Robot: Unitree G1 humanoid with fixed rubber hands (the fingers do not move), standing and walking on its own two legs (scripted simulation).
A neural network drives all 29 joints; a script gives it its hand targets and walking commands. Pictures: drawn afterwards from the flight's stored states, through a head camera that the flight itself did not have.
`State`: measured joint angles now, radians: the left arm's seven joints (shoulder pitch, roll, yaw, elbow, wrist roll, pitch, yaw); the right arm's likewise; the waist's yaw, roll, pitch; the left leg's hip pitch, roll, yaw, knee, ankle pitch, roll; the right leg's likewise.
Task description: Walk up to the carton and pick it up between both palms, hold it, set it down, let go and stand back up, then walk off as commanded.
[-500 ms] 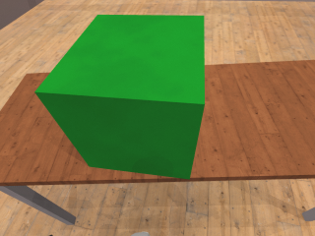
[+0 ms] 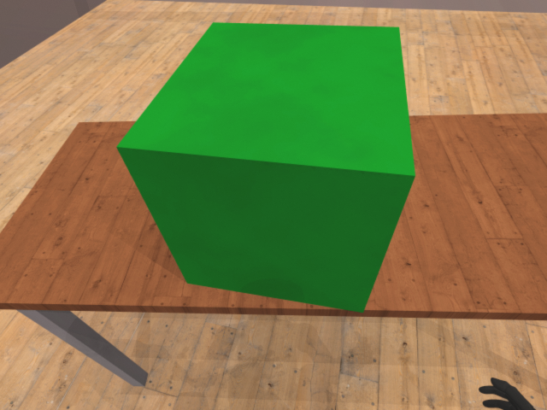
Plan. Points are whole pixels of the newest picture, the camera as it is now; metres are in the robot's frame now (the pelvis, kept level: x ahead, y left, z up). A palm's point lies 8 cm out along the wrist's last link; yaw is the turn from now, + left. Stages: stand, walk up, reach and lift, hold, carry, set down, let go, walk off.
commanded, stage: walk up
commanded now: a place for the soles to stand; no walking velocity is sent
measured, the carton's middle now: (286, 163) +0.46 +0.00 +0.12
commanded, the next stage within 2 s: reach and lift in 1.38 s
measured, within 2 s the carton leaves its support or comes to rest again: neither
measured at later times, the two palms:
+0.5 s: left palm out of the picture +0.11 +0.33 -0.07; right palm out of the picture +0.13 -0.29 -0.06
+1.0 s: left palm out of the picture +0.11 +0.31 -0.07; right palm out of the picture +0.10 -0.31 -0.07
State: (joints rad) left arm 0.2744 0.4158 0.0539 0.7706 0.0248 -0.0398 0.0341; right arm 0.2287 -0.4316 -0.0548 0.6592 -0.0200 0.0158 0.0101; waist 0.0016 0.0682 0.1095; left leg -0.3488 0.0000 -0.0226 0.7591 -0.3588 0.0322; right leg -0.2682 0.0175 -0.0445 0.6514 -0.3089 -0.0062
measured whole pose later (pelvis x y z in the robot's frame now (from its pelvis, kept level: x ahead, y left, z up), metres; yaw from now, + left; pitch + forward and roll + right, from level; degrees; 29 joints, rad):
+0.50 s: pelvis +0.00 +0.02 +0.02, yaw -1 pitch -3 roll +0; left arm 0.14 0.41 0.00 0.92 0.00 -0.03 -0.01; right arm 0.12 -0.40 -0.01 0.89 -0.01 -0.03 0.01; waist 0.02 -0.01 0.04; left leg -0.18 -0.02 0.01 0.47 -0.24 0.03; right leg -0.19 -0.03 0.03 0.45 -0.21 0.04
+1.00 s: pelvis +0.00 +0.01 +0.03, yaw -2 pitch -3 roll +0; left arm 0.07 0.39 0.00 1.07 0.00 -0.02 0.00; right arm 0.07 -0.40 -0.01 1.06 0.00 -0.01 0.01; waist 0.00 0.01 0.06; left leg -0.12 0.00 0.02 0.34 -0.18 0.00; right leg -0.14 -0.01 0.03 0.34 -0.15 0.02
